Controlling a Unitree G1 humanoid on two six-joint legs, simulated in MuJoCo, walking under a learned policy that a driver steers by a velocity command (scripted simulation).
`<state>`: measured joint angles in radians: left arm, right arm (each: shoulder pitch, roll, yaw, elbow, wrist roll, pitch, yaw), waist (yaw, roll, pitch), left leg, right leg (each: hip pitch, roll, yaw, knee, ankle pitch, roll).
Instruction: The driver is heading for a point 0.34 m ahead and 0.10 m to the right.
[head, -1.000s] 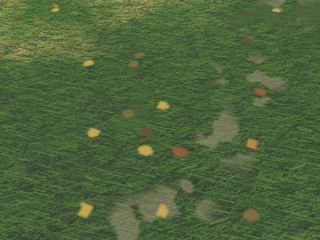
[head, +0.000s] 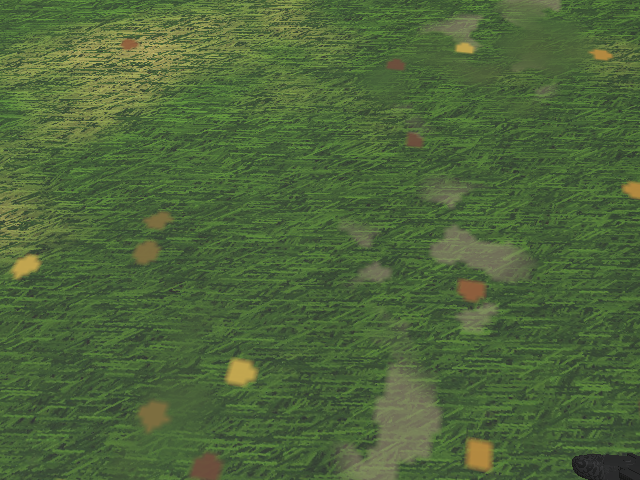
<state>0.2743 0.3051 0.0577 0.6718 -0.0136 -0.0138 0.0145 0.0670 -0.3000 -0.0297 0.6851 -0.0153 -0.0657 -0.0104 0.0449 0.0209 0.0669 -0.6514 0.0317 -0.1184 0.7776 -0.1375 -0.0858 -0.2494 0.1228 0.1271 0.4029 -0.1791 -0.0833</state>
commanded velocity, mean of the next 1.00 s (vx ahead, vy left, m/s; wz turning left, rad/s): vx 0.05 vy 0.00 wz -0.58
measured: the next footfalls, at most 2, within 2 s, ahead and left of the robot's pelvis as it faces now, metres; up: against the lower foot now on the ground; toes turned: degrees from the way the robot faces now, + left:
left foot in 0.14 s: +0.23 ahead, +0.12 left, +0.00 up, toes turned -12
right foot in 0.58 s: +0.09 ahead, -0.11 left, +0.00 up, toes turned -23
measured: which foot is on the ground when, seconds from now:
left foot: up 0.00-0.12, down 0.14-0.58, up 0.60-1.00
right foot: down 0.00-0.14, up 0.16-0.56, down 0.58-1.00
